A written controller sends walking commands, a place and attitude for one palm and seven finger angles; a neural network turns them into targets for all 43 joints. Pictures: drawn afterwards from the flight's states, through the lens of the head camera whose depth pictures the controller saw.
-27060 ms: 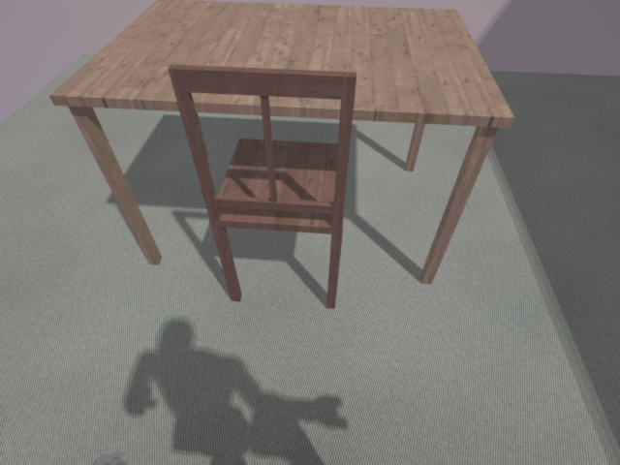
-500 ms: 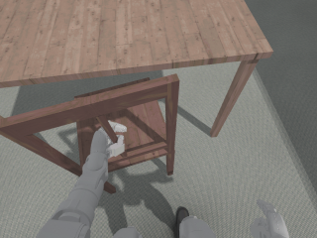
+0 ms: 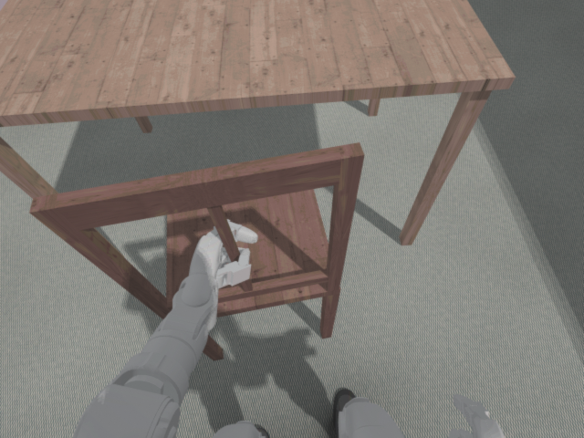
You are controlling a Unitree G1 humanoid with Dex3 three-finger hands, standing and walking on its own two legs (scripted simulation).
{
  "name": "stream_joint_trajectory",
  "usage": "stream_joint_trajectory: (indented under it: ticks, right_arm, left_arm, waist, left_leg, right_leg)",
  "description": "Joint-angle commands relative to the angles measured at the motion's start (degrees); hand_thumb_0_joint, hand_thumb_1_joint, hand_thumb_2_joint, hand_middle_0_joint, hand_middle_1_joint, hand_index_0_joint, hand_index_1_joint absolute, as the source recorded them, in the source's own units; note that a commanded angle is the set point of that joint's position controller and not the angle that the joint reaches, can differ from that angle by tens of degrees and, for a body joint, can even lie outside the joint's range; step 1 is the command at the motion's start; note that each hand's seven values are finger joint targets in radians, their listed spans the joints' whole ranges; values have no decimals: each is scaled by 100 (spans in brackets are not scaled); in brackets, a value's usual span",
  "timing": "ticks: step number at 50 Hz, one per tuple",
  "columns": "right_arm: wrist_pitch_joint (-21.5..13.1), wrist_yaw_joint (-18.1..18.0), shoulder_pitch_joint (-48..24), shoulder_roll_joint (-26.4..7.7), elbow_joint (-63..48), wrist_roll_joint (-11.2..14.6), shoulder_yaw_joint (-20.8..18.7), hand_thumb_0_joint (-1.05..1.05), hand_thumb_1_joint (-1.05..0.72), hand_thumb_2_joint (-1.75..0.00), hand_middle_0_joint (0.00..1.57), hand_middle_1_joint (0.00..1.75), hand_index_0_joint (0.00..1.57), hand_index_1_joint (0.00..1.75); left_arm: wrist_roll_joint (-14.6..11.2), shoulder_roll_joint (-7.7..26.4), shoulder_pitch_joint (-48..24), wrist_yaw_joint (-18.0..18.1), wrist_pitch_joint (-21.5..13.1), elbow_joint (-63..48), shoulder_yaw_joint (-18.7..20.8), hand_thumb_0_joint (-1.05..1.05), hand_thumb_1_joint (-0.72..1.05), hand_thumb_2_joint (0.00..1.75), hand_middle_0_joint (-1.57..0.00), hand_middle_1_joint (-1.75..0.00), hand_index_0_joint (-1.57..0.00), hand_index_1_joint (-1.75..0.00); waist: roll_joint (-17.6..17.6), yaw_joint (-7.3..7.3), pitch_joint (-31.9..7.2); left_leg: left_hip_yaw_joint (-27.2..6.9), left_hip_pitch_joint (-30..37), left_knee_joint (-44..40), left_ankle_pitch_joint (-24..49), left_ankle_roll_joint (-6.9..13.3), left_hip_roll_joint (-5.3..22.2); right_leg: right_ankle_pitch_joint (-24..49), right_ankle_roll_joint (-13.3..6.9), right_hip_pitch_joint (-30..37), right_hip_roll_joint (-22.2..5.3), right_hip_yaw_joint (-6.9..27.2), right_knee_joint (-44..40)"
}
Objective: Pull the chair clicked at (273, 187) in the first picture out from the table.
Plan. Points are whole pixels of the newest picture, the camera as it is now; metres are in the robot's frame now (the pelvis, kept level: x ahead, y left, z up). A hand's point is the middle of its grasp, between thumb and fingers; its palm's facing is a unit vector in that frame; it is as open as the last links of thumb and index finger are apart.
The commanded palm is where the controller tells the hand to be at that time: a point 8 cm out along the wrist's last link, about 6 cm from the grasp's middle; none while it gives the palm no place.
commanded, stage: step backward, pulling the chair out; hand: left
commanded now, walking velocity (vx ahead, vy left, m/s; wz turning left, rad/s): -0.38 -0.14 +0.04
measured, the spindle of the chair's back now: (234, 254) +0.40 +0.10 -0.07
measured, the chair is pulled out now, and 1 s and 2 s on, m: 0.20 0.41 0.60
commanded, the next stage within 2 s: none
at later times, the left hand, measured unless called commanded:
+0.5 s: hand (239, 335) +0.26 +0.08 -0.05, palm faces -0.13 -0.98 -0.18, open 4.9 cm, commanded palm +0.24 +0.13 -0.05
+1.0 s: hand (235, 418) +0.15 +0.08 -0.05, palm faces -0.11 -0.97 -0.21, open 4.9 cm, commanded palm +0.13 +0.13 -0.04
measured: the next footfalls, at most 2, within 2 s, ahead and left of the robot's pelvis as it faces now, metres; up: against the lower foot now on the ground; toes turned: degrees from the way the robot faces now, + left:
right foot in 0.18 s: +0.04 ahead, -0.12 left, +0.00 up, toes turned -3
left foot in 0.46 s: -0.07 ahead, +0.14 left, +0.00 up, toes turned +1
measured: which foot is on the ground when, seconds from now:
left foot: down 0.00-0.22, up 0.24-0.44, down 0.46-0.78, up 0.80-0.98, down 1.00-1.00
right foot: down 0.00-0.04, up 0.06-0.16, down 0.18-0.54, up 0.56-0.68, down 0.70-1.00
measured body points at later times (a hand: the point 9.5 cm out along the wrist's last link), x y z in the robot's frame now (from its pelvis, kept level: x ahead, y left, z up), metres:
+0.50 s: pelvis -0.10 +0.00 +0.01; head -0.02 -0.01 +0.45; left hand +0.26 +0.13 -0.03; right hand +0.01 -0.27 -0.12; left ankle -0.11 +0.14 -0.73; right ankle +0.00 -0.11 -0.73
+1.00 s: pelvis -0.21 +0.00 +0.01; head -0.12 -0.03 +0.45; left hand +0.16 +0.13 -0.03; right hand -0.11 -0.29 -0.13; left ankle -0.22 +0.14 -0.72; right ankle -0.14 -0.11 -0.73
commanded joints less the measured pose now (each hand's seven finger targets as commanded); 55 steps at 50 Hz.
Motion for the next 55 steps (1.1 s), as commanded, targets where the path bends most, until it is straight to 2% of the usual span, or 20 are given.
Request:
stream_joint_trajectory:
  ticks: [1, 3, 6, 9, 12, 14, 17, 21, 24, 27, 30, 33, 35, 37, 39, 40, 43, 49, 51, 55]
  right_arm:
    - [-112, -92, 250, -846, -853, -65, -280, 0, -90, -90, 20, 30, 20, 30]
    - [-39, 34, 21, -547, -1014, -135, -214, 0, -90, -90, 20, 30, 20, 30]
    - [-86, 80, 173, -587, -872, -154, -281, 0, -90, -90, 20, 30, 20, 30]
    - [-199, 102, 531, -635, -728, -77, -376, 0, -90, -90, 20, 30, 20, 30]
    - [-228, -21, 424, -642, -654, 33, -431, 0, -90, -90, 20, 30, 20, 30]
    - [-267, -16, 122, -595, -711, 1, -378, 0, -90, -90, 20, 30, 20, 30]
    - [-281, -57, 157, -582, -598, -56, -241, 0, -90, -90, 20, 30, 20, 30]
    - [-167, -118, 380, -624, -710, -27, -231, 0, -90, -90, 20, 30, 20, 30]
    - [-60, -140, 426, -775, -903, -30, -300, 0, -90, -90, 20, 30, 20, 30]
    - [17, -69, 71, -639, -1098, -167, -228, 0, -90, -90, 20, 30, 20, 30]
    - [-46, 74, 181, -576, -964, -216, -273, 0, -90, -90, 20, 30, 20, 30]
    - [-157, 144, 561, -631, -670, -188, -367, 0, -90, -90, 20, 30, 20, 30]
    - [-185, 150, 589, -619, -545, -179, -377, 0, -90, -90, 20, 30, 20, 30]
    - [-163, 90, 587, -644, -539, -148, -378, 0, -90, -90, 20, 30, 20, 30]
    - [-210, -34, 393, -610, -626, -37, -437, 0, -90, -90, 20, 30, 20, 30]
    - [-239, -29, 170, -576, -707, -9, -395, 0, -90, -90, 20, 30, 20, 30]
    - [-290, -15, 8, -494, -677, -56, -281, 0, -90, -90, 20, 30, 20, 30]
    - [-220, -125, 326, -647, -766, -60, -246, 0, -90, -90, 20, 30, 20, 30]
    - [-152, -112, 348, -805, -918, -54, -350, 0, -90, -90, 20, 30, 20, 30]
    - [-42, 1, 106, -606, -1078, -172, -278, 0, -90, -90, 20, 30, 20, 30]
  left_arm:
    - [19, 527, -738, 14, -374, -1552, -237, 0, 90, 90, -50, -145, -50, -145]
    - [20, 381, -853, -35, -401, -1916, -353, 0, 90, 90, -50, -145, -50, -145]
    - [100, 500, -994, 23, -375, -1963, -202, 0, 90, 90, -50, -145, -50, -145]
    - [181, 637, -1122, 1, -508, -1781, -201, 0, 90, 90, -50, -145, -50, -145]
    - [141, 1189, -1247, 28, -561, -1517, 88, 0, 90, 90, -50, -145, -50, -145]
    - [163, 1202, -1107, 18, -490, -1380, 183, 0, 90, 90, -50, -145, -50, -145]
    - [152, 1114, -963, 47, -378, -1376, 119, 0, 90, 90, -50, -145, -50, -145]
    - [44, 916, -711, 54, -256, -1559, -47, 0, 90, 90, -50, -145, -50, -145]
    - [-16, 653, -827, 16, -210, -1867, -322, 0, 90, 90, -50, -145, -50, -145]
    - [39, 411, -1202, -12, -316, -2370, -472, 0, 90, 90, -50, -145, -50, -145]
    - [103, 411, -1092, 29, -325, -2085, -312, 0, 90, 90, -50, -145, -50, -145]
    - [209, 502, -1420, 57, -481, -1794, -260, 0, 90, 90, -50, -145, -50, -145]
    - [287, 592, -1503, 16, -621, -1580, -244, 0, 90, 90, -50, -145, -50, -145]
    - [299, 929, -1473, 3, -730, -1483, -92, 0, 90, 90, -50, -145, -50, -145]
    - [168, 1280, -1361, 29, -758, -1273, 221, 0, 90, 90, -50, -145, -50, -145]
    - [161, 1305, -1228, -11, -710, -1202, 275, 0, 90, 90, -50, -145, -50, -145]
    - [167, 1189, -920, 4, -586, -1233, 263, 0, 90, 90, -50, -145, -50, -145]
    - [-4, 960, -612, 37, -385, -1779, -6, 0, 90, 90, -50, -145, -50, -145]
    - [-18, 757, -716, 15, -366, -2069, -186, 0, 90, 90, -50, -145, -50, -145]
    - [63, 527, -968, -23, -402, -2448, -320, 0, 90, 90, -50, -145, -50, -145]
  waist:
    - [522, 247, -2761]
    - [1144, 331, -2395]
    - [1009, 302, -2013]
    - [-24, 128, -2579]
    - [-1181, 216, -2904]
    - [-886, 425, -2838]
    - [-641, 341, -2801]
    - [-1060, 267, -3030]
    - [-442, 209, -2928]
    - [1188, 265, -2669]
    - [969, 356, -2154]
    - [450, 172, -2425]
    - [401, 140, -2600]
    - [200, 115, -2673]
    - [-1176, 189, -2974]
    - [-1251, 350, -2901]
    - [-714, 440, -2625]
    - [-906, 259, -2864]
    - [-328, 240, -2830]
    - [1221, 287, -2526]
  left_leg:
    - [-1138, 505, -1387, 2313, 599, 1227]
    - [-1336, -18, -1784, 2149, 891, 1759]
    - [-1147, 328, -1113, 3230, 947, 1775]
    - [-436, 1150, -199, 3797, 356, 1077]
    - [-7, 79, 854, 119, -49, 163]
    - [-358, -261, 1430, -717, -1, 68]
    - [-380, -135, 701, -510, -12, 94]
    - [-87, 386, -577, 402, 25, 165]
    - [-261, 1062, -1297, 2558, 237, 721]
    - [-796, 834, -1503, 3547, 577, 1411]
    - [-1063, 988, -1287, 4139, 915, 1878]
    - [-835, 2337, -394, 5731, 689, 1684]
    - [-628, 2306, -148, 5433, 497, 1447]
    - [-169, 1515, -110, 4307, 220, 1088]
    - [119, 318, 605, 809, -56, 341]
    - [-142, -95, 1141, -420, -16, 134]
    - [-482, -312, 1292, -725, 3, 133]
    - [-130, 641, -920, 1214, 101, 390]
    - [-451, 1125, -1136, 3060, 329, 918]
    - [-798, 746, -1323, 3795, 682, 1534]
  right_leg:
    - [221, 194, 1659, -80, 306, 649]
    - [-1659, 131, 1544, 99, 414, 1462]
    - [-1530, 44, 1280, 71, 531, 1086]
    - [1905, -1, 1985, -229, 656, -524]
    - [4255, -603, 2752, -1418, 1489, -455]
    - [3671, -684, 2545, -1734, 1570, -503]
    - [3383, -637, 2646, -1601, 1244, -373]
    - [2956, -375, 2845, -1334, 1069, -290]
    - [2034, 68, 2320, -583, 592, -69]
    - [-202, 155, 1725, -80, 371, 1026]
    - [-2029, 47, 943, 83, 486, 1388]
    - [-528, 34, 905, 44, 522, 74]
    - [538, 6, 1298, -34, 530, -516]
    - [2691, -87, 2150, -452, 767, -522]
    - [4605, -418, 3004, -1212, 1298, -315]
    - [4201, -525, 2799, -1555, 1453, -453]
    - [3141, -807, 2480, -1775, 1476, -464]
    - [2620, -230, 2660, -1086, 901, -112]
    - [1903, 96, 2217, -479, 586, 11]
    - [-610, 117, 1802, -22, 420, 975]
